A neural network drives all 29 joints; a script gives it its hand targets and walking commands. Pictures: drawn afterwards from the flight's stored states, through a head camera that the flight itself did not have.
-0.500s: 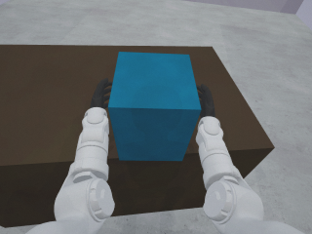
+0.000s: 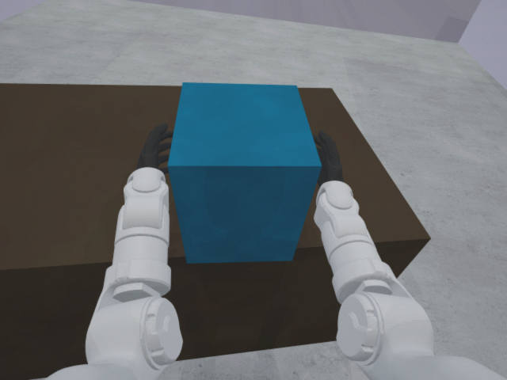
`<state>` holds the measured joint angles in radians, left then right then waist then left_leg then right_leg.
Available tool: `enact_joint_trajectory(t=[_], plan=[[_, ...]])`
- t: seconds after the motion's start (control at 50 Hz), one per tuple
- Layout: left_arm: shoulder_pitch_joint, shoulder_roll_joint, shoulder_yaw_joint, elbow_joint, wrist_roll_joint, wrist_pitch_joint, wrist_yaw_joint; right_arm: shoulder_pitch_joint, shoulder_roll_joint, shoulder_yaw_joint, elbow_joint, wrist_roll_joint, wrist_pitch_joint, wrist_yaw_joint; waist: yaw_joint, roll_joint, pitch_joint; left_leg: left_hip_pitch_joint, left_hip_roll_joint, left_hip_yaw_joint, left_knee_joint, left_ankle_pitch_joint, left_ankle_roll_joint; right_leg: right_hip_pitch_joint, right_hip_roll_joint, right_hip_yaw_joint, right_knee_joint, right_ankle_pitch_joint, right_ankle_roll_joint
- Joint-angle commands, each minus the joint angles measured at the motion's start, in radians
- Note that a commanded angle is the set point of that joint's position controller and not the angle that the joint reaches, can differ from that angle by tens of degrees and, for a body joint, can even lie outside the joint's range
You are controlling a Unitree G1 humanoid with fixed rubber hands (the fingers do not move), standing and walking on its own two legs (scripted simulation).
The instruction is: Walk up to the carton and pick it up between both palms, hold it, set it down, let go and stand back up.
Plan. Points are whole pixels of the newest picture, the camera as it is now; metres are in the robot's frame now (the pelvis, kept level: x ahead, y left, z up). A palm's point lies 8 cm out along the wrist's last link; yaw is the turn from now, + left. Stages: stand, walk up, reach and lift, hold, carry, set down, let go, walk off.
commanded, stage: reach and lift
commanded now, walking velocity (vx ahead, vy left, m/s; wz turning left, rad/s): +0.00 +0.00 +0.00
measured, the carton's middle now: (240, 176) +0.43 +0.03 +0.09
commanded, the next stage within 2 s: hold in 1.88 s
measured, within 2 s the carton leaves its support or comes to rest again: neither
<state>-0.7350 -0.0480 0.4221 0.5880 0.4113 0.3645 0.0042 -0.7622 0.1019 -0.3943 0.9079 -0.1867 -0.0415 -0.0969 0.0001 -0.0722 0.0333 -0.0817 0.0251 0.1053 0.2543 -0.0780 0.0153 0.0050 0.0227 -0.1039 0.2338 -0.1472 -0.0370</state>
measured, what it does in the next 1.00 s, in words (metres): stands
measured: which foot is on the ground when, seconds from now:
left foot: down 0.00-1.00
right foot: down 0.00-1.00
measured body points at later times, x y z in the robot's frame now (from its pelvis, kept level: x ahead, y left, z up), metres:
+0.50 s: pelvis -0.01 +0.00 +0.00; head -0.05 +0.04 +0.44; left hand +0.39 +0.16 +0.17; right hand +0.38 -0.13 +0.17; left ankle +0.05 +0.11 -0.75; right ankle +0.00 -0.09 -0.75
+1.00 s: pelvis +0.00 +0.01 +0.00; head -0.05 +0.03 +0.44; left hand +0.39 +0.16 +0.20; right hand +0.38 -0.13 +0.20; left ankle +0.05 +0.11 -0.75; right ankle +0.00 -0.09 -0.75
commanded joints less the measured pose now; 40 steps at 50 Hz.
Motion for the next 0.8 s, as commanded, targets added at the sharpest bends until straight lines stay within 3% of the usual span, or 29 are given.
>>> enact_joint_trajectory(t=[0.0,0.04,0.06,0.08,0.14,0.16,0.18,0.22,0.3,0.32,0.36,0.42,0.44,0.48,0.5,0.54,0.58,0.62,0.64,0.66,0.68,0.72,0.74,0.76,0.78], plan=[[-0.569,-0.460,-0.353,-0.136,-0.096,-0.037,-0.139,-0.644,0.355,0.287,-0.168,0.023,-0.068,0.127,-0.025,0.101,-0.406,0.271,0.001,-0.015,0.042,0.214,-0.022,-0.014,-0.017,-0.004,-0.010,0.163,0.072],[-0.589,-0.469,-0.380,-0.159,-0.109,-0.025,-0.128,-0.659,0.349,0.302,-0.176,0.036,-0.068,0.126,-0.036,0.129,-0.441,0.333,0.008,-0.029,0.056,0.253,-0.041,-0.044,-0.013,-0.011,-0.016,0.135,0.063],[-0.560,-0.475,-0.390,-0.158,-0.120,-0.020,-0.125,-0.628,0.364,0.308,-0.180,0.051,-0.062,0.128,-0.018,0.109,-0.446,0.330,0.004,-0.024,0.054,0.250,-0.036,-0.047,-0.012,-0.007,-0.019,0.139,0.058],[-0.568,-0.477,-0.401,-0.154,-0.124,-0.013,-0.121,-0.669,0.364,0.328,-0.203,0.063,-0.064,0.129,-0.028,0.087,-0.442,0.324,0.010,-0.037,0.053,0.233,-0.029,-0.043,-0.013,-0.015,-0.020,0.124,0.058],[-0.600,-0.481,-0.406,-0.172,-0.140,-0.001,-0.118,-0.683,0.350,0.334,-0.213,0.066,-0.052,0.127,-0.038,0.081,-0.427,0.302,0.003,-0.032,0.041,0.140,-0.030,-0.073,-0.015,-0.016,-0.020,0.070,0.062],[-0.600,-0.446,-0.391,-0.148,-0.130,0.005,-0.123,-0.678,0.357,0.337,-0.225,0.064,-0.042,0.124,-0.037,0.048,-0.398,0.279,0.002,-0.039,0.031,0.103,-0.013,-0.068,-0.011,-0.018,-0.025,0.050,0.059],[-0.605,-0.464,-0.395,-0.145,-0.129,0.016,-0.124,-0.686,0.344,0.318,-0.205,0.062,-0.035,0.120,-0.033,0.078,-0.387,0.261,0.002,-0.030,0.026,0.073,-0.015,-0.059,-0.019,-0.005,-0.038,0.025,0.052],[-0.609,-0.440,-0.369,-0.144,-0.123,0.038,-0.128,-0.675,0.350,0.310,-0.188,0.066,-0.017,0.117,-0.042,0.070,-0.360,0.282,-0.007,-0.023,0.012,0.018,-0.007,-0.097,-0.032,0.003,-0.041,0.008,0.062],[-0.557,-0.431,-0.372,-0.221,-0.130,0.077,-0.137,-0.679,0.343,0.371,-0.261,0.126,0.002,0.102,-0.049,0.041,-0.418,0.318,-0.013,-0.022,0.041,0.175,-0.009,0.033,-0.019,0.003,-0.013,0.207,0.078],[-0.519,-0.432,-0.364,-0.192,-0.106,0.093,-0.145,-0.665,0.328,0.388,-0.273,0.128,0.015,0.098,-0.044,0.072,-0.394,0.312,-0.022,-0.013,0.048,0.197,-0.012,0.029,-0.013,0.006,-0.013,0.214,0.086],[-0.500,-0.431,-0.383,-0.260,-0.109,0.120,-0.155,-0.648,0.337,0.421,-0.296,0.156,0.032,0.084,-0.048,0.066,-0.412,0.318,-0.019,-0.020,0.051,0.187,-0.006,0.041,-0.022,0.009,-0.017,0.231,0.082],[-0.525,-0.442,-0.408,-0.291,-0.132,0.156,-0.153,-0.669,0.314,0.455,-0.334,0.196,0.055,0.083,-0.066,0.071,-0.382,0.302,-0.017,-0.032,0.049,0.167,-0.008,0.013,-0.012,-0.004,-0.013,0.156,0.071],[-0.549,-0.433,-0.435,-0.358,-0.146,0.160,-0.147,-0.665,0.327,0.458,-0.330,0.213,0.061,0.081,-0.072,0.080,-0.386,0.329,-0.014,-0.042,0.046,0.159,-0.019,-0.015,-0.009,-0.014,-0.012,0.139,0.070],[-0.558,-0.443,-0.468,-0.349,-0.165,0.183,-0.139,-0.688,0.330,0.469,-0.355,0.237,0.080,0.083,-0.088,0.076,-0.372,0.310,-0.015,-0.049,0.047,0.138,-0.017,-0.032,-0.012,-0.007,-0.025,0.105,0.071],[-0.574,-0.441,-0.464,-0.352,-0.163,0.188,-0.138,-0.680,0.324,0.468,-0.351,0.235,0.090,0.080,-0.093,0.106,-0.377,0.314,-0.013,-0.046,0.050,0.128,-0.019,-0.044,-0.008,-0.010,-0.026,0.085,0.066],[-0.617,-0.446,-0.489,-0.400,-0.188,0.209,-0.132,-0.712,0.333,0.477,-0.370,0.256,0.114,0.083,-0.102,0.089,-0.374,0.306,-0.003,-0.071,0.037,0.092,-0.016,-0.068,-0.013,-0.012,-0.025,0.058,0.064],[-0.608,-0.454,-0.499,-0.405,-0.185,0.218,-0.131,-0.700,0.337,0.484,-0.395,0.262,0.127,0.081,-0.119,0.118,-0.386,0.332,-0.012,-0.062,0.056,0.146,-0.021,-0.060,-0.005,-0.006,-0.017,0.105,0.061],[-0.580,-0.447,-0.471,-0.391,-0.173,0.231,-0.139,-0.707,0.334,0.506,-0.405,0.283,0.144,0.077,-0.093,0.100,-0.377,0.314,-0.021,-0.055,0.048,0.138,-0.015,-0.023,-0.004,-0.005,-0.019,0.122,0.067],[-0.562,-0.448,-0.456,-0.373,-0.172,0.240,-0.143,-0.713,0.328,0.513,-0.425,0.289,0.150,0.071,-0.094,0.074,-0.373,0.304,-0.015,-0.059,0.047,0.130,-0.003,-0.013,-0.009,-0.001,-0.026,0.128,0.070],[-0.559,-0.442,-0.444,-0.351,-0.165,0.254,-0.148,-0.705,0.305,0.483,-0.395,0.276,0.160,0.071,-0.109,0.085,-0.350,0.295,-0.012,-0.063,0.034,0.092,-0.010,-0.027,-0.011,-0.001,-0.030,0.082,0.068],[-0.579,-0.436,-0.412,-0.353,-0.159,0.257,-0.150,-0.736,0.306,0.474,-0.396,0.261,0.162,0.072,-0.104,0.061,-0.328,0.277,-0.003,-0.067,0.019,0.049,-0.005,-0.041,-0.006,-0.006,-0.039,0.023,0.065],[-0.585,-0.442,-0.405,-0.305,-0.152,0.266,-0.153,-0.720,0.297,0.441,-0.347,0.258,0.169,0.072,-0.106,0.073,-0.309,0.261,-0.005,-0.057,-0.003,-0.048,0.003,-0.080,-0.019,0.008,-0.042,-0.022,0.068],[-0.578,-0.448,-0.420,-0.333,-0.148,0.269,-0.154,-0.730,0.311,0.463,-0.379,0.269,0.168,0.075,-0.101,0.075,-0.330,0.273,-0.003,-0.057,0.003,0.007,0.009,-0.053,-0.011,0.006,-0.032,0.013,0.063],[-0.606,-0.453,-0.431,-0.375,-0.166,0.272,-0.153,-0.710,0.328,0.456,-0.347,0.276,0.175,0.076,-0.116,0.092,-0.355,0.306,-0.003,-0.060,0.014,0.045,-0.008,-0.065,-0.012,0.005,-0.026,0.040,0.061],[-0.604,-0.461,-0.434,-0.386,-0.163,0.273,-0.152,-0.710,0.310,0.465,-0.366,0.286,0.176,0.077,-0.112,0.117,-0.357,0.305,0.000,-0.056,0.017,0.093,-0.019,-0.042,-0.004,0.003,-0.030,0.068,0.062]])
